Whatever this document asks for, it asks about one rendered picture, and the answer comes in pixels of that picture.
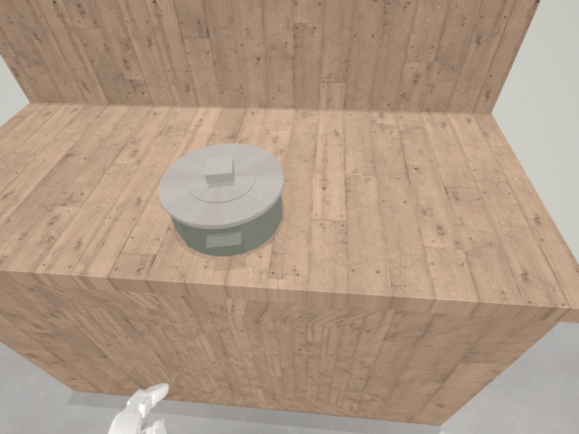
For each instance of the lid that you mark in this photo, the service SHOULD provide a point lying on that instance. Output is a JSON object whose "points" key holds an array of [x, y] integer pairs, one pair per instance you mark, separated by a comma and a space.
{"points": [[189, 199]]}

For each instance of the robot left hand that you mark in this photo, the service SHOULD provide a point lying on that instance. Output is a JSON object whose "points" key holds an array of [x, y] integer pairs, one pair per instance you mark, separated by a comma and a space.
{"points": [[129, 421]]}

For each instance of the table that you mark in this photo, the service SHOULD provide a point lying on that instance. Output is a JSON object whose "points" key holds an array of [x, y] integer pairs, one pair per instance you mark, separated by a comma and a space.
{"points": [[414, 263]]}

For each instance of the knob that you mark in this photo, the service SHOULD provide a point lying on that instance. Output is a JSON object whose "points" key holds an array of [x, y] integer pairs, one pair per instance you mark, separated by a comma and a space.
{"points": [[219, 170]]}

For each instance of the pot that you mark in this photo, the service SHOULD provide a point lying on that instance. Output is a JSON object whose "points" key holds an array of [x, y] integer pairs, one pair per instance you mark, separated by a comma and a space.
{"points": [[233, 240]]}

